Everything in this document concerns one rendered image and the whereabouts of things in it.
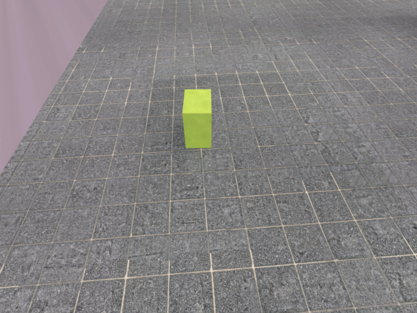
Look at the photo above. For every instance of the carton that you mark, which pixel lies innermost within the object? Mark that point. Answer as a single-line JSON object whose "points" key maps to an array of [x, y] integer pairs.
{"points": [[197, 118]]}

